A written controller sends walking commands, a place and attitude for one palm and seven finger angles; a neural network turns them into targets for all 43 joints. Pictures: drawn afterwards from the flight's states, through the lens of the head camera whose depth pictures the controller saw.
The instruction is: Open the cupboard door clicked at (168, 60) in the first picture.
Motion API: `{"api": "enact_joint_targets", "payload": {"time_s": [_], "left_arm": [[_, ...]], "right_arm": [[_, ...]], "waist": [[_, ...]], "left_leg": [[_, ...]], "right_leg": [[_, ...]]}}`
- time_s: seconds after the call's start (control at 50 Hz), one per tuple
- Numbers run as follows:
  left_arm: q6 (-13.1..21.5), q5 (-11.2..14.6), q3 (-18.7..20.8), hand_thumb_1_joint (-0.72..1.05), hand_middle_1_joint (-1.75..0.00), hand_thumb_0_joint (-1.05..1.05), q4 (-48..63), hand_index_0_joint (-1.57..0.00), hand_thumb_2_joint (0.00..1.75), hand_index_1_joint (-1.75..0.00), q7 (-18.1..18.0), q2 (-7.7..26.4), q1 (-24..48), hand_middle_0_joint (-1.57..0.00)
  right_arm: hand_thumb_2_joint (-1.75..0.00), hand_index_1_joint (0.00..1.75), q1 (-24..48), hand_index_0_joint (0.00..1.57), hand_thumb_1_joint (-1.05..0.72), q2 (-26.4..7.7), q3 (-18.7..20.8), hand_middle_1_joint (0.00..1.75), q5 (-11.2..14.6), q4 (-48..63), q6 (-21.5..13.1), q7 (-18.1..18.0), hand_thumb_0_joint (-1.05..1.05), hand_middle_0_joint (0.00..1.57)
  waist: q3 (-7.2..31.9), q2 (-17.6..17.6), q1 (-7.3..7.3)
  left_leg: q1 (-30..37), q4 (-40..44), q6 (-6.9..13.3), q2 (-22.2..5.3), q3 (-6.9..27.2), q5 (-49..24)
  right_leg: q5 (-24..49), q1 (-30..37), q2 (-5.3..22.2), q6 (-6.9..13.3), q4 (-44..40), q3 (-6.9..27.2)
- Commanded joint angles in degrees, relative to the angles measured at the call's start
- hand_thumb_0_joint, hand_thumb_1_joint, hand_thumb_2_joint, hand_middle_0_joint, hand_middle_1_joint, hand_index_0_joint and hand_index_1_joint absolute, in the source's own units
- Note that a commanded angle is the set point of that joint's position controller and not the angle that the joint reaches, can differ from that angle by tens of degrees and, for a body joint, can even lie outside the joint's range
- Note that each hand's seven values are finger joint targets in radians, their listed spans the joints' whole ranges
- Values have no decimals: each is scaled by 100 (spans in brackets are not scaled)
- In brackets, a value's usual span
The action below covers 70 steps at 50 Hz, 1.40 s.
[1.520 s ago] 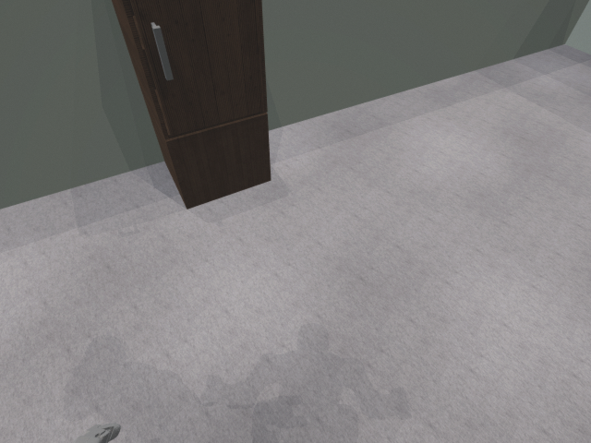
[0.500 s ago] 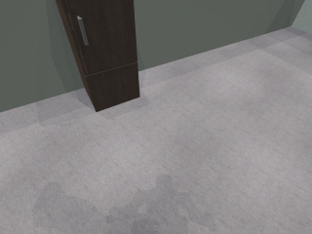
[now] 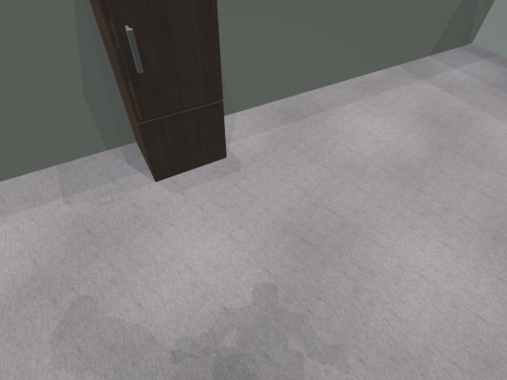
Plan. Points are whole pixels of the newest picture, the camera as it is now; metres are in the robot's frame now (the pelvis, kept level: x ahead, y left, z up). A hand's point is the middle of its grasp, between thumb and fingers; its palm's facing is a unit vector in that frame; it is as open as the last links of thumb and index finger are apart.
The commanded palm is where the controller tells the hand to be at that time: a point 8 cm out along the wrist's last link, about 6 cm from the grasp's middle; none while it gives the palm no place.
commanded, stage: look at it before walking up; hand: left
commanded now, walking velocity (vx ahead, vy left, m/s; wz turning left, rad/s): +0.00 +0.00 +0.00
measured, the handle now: (133, 49) +1.21 +0.53 -0.03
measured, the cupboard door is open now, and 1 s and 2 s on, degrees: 0 0 0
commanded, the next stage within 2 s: walk to a spot facing it in 0.12 s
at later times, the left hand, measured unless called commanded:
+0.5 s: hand out of the picture +0.04 +0.20 -0.18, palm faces -0.05 -0.97 -0.22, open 7.4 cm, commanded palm none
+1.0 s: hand (152, 324) +0.26 +0.23 -0.18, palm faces -0.14 -0.98 -0.17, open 7.4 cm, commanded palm none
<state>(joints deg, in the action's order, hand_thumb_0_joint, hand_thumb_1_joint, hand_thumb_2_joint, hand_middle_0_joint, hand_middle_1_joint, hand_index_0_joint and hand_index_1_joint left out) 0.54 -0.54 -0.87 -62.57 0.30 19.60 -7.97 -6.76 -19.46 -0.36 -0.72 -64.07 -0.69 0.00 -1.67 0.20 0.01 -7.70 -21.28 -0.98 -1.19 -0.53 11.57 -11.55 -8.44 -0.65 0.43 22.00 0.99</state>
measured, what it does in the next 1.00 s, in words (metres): walks ahead: left foot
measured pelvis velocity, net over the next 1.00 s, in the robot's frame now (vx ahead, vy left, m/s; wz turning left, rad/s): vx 0.21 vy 0.04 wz -0.21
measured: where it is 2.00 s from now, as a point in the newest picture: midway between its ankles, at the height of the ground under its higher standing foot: (278, 289)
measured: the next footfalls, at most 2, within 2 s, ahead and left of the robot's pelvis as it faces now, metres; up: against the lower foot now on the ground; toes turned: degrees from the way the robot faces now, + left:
left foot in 0.78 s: +0.22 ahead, +0.14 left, +0.00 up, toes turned +2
right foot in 1.26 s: +0.46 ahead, -0.14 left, +0.00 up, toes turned -24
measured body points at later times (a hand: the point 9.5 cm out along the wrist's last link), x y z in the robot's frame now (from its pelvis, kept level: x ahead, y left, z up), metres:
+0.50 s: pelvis +0.04 +0.00 -0.01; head +0.03 +0.00 +0.44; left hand +0.05 +0.25 -0.17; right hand +0.04 -0.26 -0.17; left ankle +0.00 +0.13 -0.75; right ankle +0.01 -0.11 -0.75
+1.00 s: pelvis +0.21 +0.04 -0.01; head +0.22 +0.06 +0.44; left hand +0.27 +0.28 -0.17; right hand +0.16 -0.18 -0.15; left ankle +0.18 +0.14 -0.75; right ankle +0.20 -0.08 -0.66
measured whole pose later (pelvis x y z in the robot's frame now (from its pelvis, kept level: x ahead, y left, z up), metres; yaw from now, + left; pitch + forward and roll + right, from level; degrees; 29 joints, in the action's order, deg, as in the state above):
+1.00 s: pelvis +0.21 +0.04 -0.01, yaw -12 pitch +0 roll +0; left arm 0.2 -2.0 4.2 -61.1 1.0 11.3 -16.9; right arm -19.2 -8.0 2.1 -1.5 -62.0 -5.5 -1.5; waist -0.2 2.4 0.7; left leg -6.3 -24.9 1.6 -3.0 -13.4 18.2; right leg -14.4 -32.1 4.2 0.8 65.5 -3.2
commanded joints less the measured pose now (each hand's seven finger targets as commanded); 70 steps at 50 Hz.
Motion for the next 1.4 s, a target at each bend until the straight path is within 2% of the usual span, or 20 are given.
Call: {"api": "enact_joint_targets", "payload": {"time_s": [0.0,0.2,0.24,0.32,0.44,0.5,0.56,0.64,0.72,0.76,0.78,0.82,0.88,1.12,1.2,1.22,1.24,1.26,1.32,1.38], "left_arm": [[107,-11,263,90,-30,0,366,-20,90,-30,-98,1186,240,-20],[111,-13,257,90,-30,0,349,-20,90,-30,-93,1189,218,-20],[-11,-10,108,90,-30,0,164,-20,90,-30,-112,463,-222,-20],[-105,-74,208,90,-30,0,245,-20,90,-30,-3,460,-527,-20],[63,-86,306,90,-30,0,342,-20,90,-30,54,91,-1144,-20],[169,-96,396,90,-30,0,210,-20,90,-30,3,97,-1717,-20],[284,-83,508,90,-30,0,-168,-20,90,-30,-157,295,-2867,-20],[314,-166,490,90,-30,0,-57,-20,90,-30,-225,48,-2230,-20],[278,-54,528,90,-30,0,58,-20,90,-30,-109,-120,-1528,-20],[268,-5,447,90,-30,0,292,-20,90,-30,-36,-702,-1565,-20],[275,-71,467,90,-30,0,385,-20,90,-30,-75,-627,-1337,-20],[216,-125,466,90,-30,0,344,-20,90,-30,2,-795,-1000,-20],[79,-172,473,90,-30,0,236,-20,90,-30,79,-1037,-1359,-20],[45,-113,425,90,-30,0,1006,-20,90,-30,168,-882,506,-20],[177,-167,567,90,-30,0,503,-20,90,-30,96,-434,-1263,-20],[252,-193,707,90,-30,0,287,-20,90,-30,29,149,-2025,-20],[268,-94,817,90,-30,0,203,-20,90,-30,-30,681,-2438,-20],[240,19,823,90,-30,0,293,-20,90,-30,-67,712,-2109,-20],[320,-14,554,90,-30,0,543,-20,90,-30,-100,-111,-896,-20],[399,-69,491,90,-30,0,482,-20,90,-30,-109,-319,-729,-20]], "right_arm": [[-90,30,262,20,-90,-1168,240,30,23,353,-121,-73,0,20],[-90,30,290,20,-90,-1174,236,30,27,353,-116,-70,0,20],[-90,30,-99,20,-90,-425,70,30,-26,179,-15,-35,0,20],[-90,30,-399,20,-90,-486,172,30,-79,218,40,0,0,20],[-90,30,-809,20,-90,-426,306,30,-33,327,-110,-24,0,20],[-90,30,-783,20,-90,-84,300,30,-1,443,-200,-36,0,20],[-90,30,185,20,-90,207,266,30,-26,873,-310,-29,0,20],[-90,30,56,20,-90,505,305,30,43,910,-315,40,0,20],[-90,30,-1743,20,-90,442,381,30,34,317,-343,-6,0,20],[-90,30,-3135,20,-90,-518,642,30,-86,7,-387,-106,0,20],[-90,30,-2791,20,-90,-329,571,30,-78,71,-339,-121,0,20],[-90,30,-1934,20,-90,250,439,30,-76,307,-363,-136,0,20],[-90,30,-1656,20,-90,601,375,30,-82,305,-496,-174,0,20],[-90,30,-2319,20,-90,428,363,30,-105,-66,-450,-163,0,20],[-90,30,-2025,20,-90,187,395,30,-58,-22,-388,-141,0,20],[-90,30,-2187,20,-90,391,361,30,16,25,-393,-61,0,20],[-90,30,-2292,20,-90,755,308,30,68,221,-426,-71,0,20],[-90,30,-1797,20,-90,598,343,30,89,349,-387,-82,0,20],[-90,30,-1495,20,-90,721,359,30,-62,300,-261,-46,0,20],[-90,30,-2000,20,-90,942,348,30,-93,138,-94,-13,0,20]], "waist": [[314,-17,-8],[260,16,2],[336,86,-1],[-419,-17,15],[-531,-300,77],[-508,427,256],[-549,1120,698],[-365,691,238],[-83,148,-644],[513,-2090,-969],[187,-1370,-797],[-792,-514,-441],[-599,-529,-32],[-779,-641,-225],[284,-457,678],[1060,391,941],[1584,1352,799],[1284,747,797],[32,146,152],[54,241,-254]], "left_leg": [[140,378,240,-600,525,-631],[155,397,243,-593,510,-581],[165,269,124,-529,330,199],[-459,303,235,-549,366,2201],[-527,-52,573,-923,641,2084],[-1340,-1360,381,-528,-28,1283],[-3460,-3657,84,-272,-386,2195],[-2711,-2881,108,-552,-61,1913],[765,-1034,99,-72,-729,232],[1737,771,886,-2475,2606,1939],[1188,1154,1058,-2732,2994,2571],[-24,1265,1034,-2410,2104,2248],[-275,1134,850,-1901,565,695],[771,862,751,-1671,-1011,-2511],[434,-1753,424,-1426,-1423,-4108],[-848,-3491,234,-1051,-1495,-2264],[-2327,-5395,15,-158,-1121,1947],[-2634,-6047,162,-373,-342,1914],[-2444,-5505,122,-936,-21,708],[-2027,-4669,-10,-953,-195,507]], "right_leg": [[638,-64,728,136,-429,603],[603,-98,733,129,-489,621],[-427,-170,671,50,-472,642],[-2186,-895,442,204,-303,813],[-1566,-1099,201,354,619,666],[-897,-269,585,641,296,1462],[1635,1431,1944,1626,-443,3319],[1089,595,1755,1340,-359,2406],[417,-1522,584,602,715,890],[-1918,-2897,-268,163,4129,-210],[-1872,-3076,2,278,4791,127],[-1074,-3296,542,258,5209,87],[-504,-2891,703,103,4780,-43],[289,-2343,415,221,1678,-893],[231,278,-53,560,981,-1130],[121,1866,1001,877,744,150],[771,2713,2537,1584,45,2851],[370,2086,2687,1733,-464,3064],[123,-170,1980,1103,-806,1378],[310,-840,1555,938,-987,447]]}}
